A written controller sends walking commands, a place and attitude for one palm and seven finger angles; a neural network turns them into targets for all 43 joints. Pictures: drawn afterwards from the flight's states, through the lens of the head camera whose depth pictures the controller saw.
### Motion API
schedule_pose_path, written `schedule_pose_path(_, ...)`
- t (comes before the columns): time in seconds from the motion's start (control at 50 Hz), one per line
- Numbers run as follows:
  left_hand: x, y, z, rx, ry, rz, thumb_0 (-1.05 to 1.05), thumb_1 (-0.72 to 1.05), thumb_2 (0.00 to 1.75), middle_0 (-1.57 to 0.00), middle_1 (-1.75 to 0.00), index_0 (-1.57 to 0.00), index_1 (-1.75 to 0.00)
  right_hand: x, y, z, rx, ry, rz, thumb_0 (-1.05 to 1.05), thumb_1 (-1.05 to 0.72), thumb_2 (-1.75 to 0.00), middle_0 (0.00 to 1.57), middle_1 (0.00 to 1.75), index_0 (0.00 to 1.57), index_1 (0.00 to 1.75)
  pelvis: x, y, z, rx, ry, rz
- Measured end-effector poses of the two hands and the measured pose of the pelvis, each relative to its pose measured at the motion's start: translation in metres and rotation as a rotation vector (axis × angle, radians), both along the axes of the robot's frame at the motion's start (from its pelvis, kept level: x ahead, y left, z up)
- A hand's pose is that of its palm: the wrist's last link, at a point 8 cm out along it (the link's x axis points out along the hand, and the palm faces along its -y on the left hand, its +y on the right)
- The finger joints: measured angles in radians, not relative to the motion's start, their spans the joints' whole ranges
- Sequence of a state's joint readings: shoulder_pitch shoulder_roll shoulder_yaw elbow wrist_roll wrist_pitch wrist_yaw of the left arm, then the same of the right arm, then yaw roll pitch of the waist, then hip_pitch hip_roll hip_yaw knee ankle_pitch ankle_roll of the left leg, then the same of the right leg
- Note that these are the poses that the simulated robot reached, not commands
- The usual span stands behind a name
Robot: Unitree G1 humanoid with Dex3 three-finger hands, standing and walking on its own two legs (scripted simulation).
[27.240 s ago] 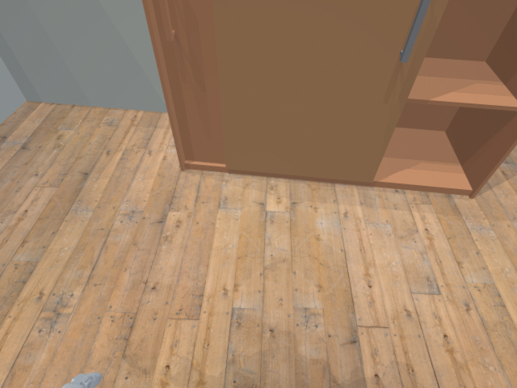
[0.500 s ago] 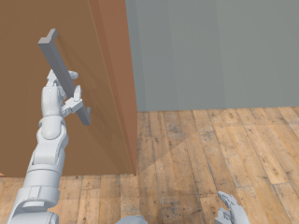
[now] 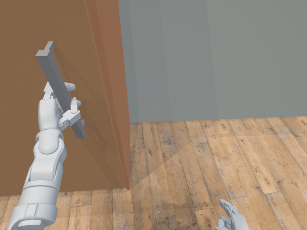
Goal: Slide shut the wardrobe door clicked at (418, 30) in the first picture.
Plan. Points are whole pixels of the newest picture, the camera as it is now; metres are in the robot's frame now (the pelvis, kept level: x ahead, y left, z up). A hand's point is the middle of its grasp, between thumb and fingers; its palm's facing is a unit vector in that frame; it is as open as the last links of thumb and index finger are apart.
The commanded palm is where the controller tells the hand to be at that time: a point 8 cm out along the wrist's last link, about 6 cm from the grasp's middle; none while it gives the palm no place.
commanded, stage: stop walking and hold the door there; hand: left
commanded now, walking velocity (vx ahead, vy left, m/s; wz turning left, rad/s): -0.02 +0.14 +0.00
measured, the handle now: (68, 98) +0.41 +0.27 +0.11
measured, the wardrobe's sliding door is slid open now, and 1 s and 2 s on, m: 0.00 0.00 0.00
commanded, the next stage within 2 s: loosen the grip on the handle in 0.24 s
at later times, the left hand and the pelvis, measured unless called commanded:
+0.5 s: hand (69, 107) +0.37 +0.25 +0.12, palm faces +0.40 -0.91 -0.10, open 7.0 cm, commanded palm +0.32 +0.27 +0.11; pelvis +0.00 -0.02 -0.01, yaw +0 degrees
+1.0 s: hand (73, 111) +0.37 +0.25 +0.10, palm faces +0.43 -0.89 -0.14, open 14.3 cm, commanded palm +0.32 +0.29 +0.10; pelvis +0.02 -0.01 -0.02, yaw +1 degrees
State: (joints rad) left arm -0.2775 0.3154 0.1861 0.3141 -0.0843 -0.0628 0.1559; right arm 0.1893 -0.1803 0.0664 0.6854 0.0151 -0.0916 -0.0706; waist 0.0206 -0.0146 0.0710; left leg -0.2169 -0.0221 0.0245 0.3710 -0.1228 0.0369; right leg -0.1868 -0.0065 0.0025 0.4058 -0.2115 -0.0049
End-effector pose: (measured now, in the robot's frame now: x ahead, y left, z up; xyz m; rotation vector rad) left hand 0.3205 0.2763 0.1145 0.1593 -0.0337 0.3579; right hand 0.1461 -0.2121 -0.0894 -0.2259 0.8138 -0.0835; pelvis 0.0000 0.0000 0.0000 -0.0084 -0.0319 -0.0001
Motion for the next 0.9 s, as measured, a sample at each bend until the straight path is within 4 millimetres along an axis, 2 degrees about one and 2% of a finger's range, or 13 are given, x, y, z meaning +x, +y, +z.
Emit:
schedule_pose_path(0.06,0.0,-0.002,0.0,0.017,0.003,0.029,-0.04,0.75,0.82,-0.42,-1.31,-0.21,-1.4,0.012,-0.013,-0.002,0.003,-0.035,-0.011,0.02,-0.9,-0.9,0.21,0.3,0.2,0.3,0.0,-0.008,-0.003,-0.001,0.004,-0.005)
schedule_pose_path(0.14,0.0,-0.004,0.001,0.007,0.007,0.06,-0.04,0.73,0.84,-0.42,-1.29,-0.22,-1.4,0.018,-0.032,-0.003,-0.009,-0.039,-0.04,0.01,-0.9,-0.9,0.21,0.3,0.2,0.3,0.003,-0.015,-0.003,-0.011,0.017,0.003)
schedule_pose_path(0.24,0.0,-0.004,0.0,0.014,0.005,0.071,-0.04,0.72,0.85,-0.44,-1.29,-0.25,-1.4,0.015,-0.055,-0.005,-0.048,-0.008,-0.074,0.01,-0.9,-0.9,0.21,0.3,0.2,0.3,0.008,-0.018,-0.005,-0.011,0.02,0.014)
schedule_pose_path(0.32,0.0,-0.003,0.0,0.017,0.002,0.069,-0.04,0.71,0.85,-0.45,-1.29,-0.25,-1.4,0.009,-0.063,-0.007,-0.069,0.017,-0.096,0.01,-0.9,-0.9,0.21,0.3,0.2,0.3,0.011,-0.016,-0.005,-0.009,0.017,0.017)
schedule_pose_path(0.36,0.002,0.0,0.002,0.035,0.004,0.053,-0.04,0.69,0.85,-0.45,-1.29,-0.25,-1.4,0.005,-0.063,-0.006,-0.068,0.026,-0.099,0.02,-0.9,-0.9,0.2,0.3,0.2,0.3,0.011,-0.016,-0.005,-0.011,0.014,0.013)
schedule_pose_path(0.4,0.012,0.01,0.007,0.066,0.032,0.026,-0.05,0.59,0.82,-0.46,-1.31,-0.27,-1.41,0.0,-0.063,-0.004,-0.089,0.033,-0.068,0.02,-0.9,-0.9,0.2,0.3,0.2,0.3,0.006,-0.018,-0.006,-0.007,0.022,0.011)
schedule_pose_path(0.44,0.017,0.016,0.007,-0.014,0.033,0.03,-0.05,0.52,0.79,-0.45,-1.32,-0.33,-1.42,-0.005,-0.063,0.0,-0.081,0.018,-0.066,0.02,-0.9,-0.9,0.21,0.3,0.2,0.3,0.002,-0.02,-0.007,-0.003,0.039,0.014)
schedule_pose_path(0.52,0.002,0.014,0.002,-0.035,-0.013,0.061,-0.03,0.39,0.71,-0.45,-1.36,-0.41,-1.43,-0.015,-0.061,0.003,-0.068,-0.04,-0.062,0.02,-0.9,-0.9,0.21,0.3,0.2,0.3,-0.005,-0.018,-0.011,-0.005,0.044,0.008)
schedule_pose_path(0.58,-0.002,0.01,-0.001,-0.007,-0.022,0.086,-0.02,0.21,0.6,-0.44,-1.37,-0.37,-1.39,-0.021,-0.058,0.001,-0.067,-0.057,-0.062,0.02,-0.9,-0.9,0.21,0.3,0.2,0.3,-0.01,-0.016,-0.015,-0.004,0.045,0.014)
schedule_pose_path(0.7,0.003,0.001,-0.003,0.017,-0.029,0.072,0.0,-0.21,0.37,-0.42,-1.36,-0.35,-1.34,-0.032,-0.047,-0.008,-0.067,-0.041,-0.057,0.02,-0.9,-0.9,0.21,0.3,0.2,0.3,-0.013,-0.014,-0.019,-0.005,0.049,0.018)
schedule_pose_path(0.8,0.006,0.005,-0.007,0.023,-0.025,0.085,-0.01,-0.41,0.27,-0.38,-1.31,-0.34,-1.3,-0.031,-0.038,-0.016,-0.057,-0.018,-0.049,0.02,-0.9,-0.9,0.21,0.3,0.2,0.3,-0.007,-0.012,-0.02,-0.007,0.054,0.014)
schedule_pose_path(0.9,0.01,0.01,-0.01,0.014,-0.021,0.084,-0.01,-0.5,0.23,-0.33,-1.25,-0.31,-1.24,-0.021,-0.033,-0.019,-0.051,-0.01,-0.04,0.02,-0.9,-0.9,0.21,0.3,0.2,0.3,0.005,-0.011,-0.02,-0.009,0.064,0.01)
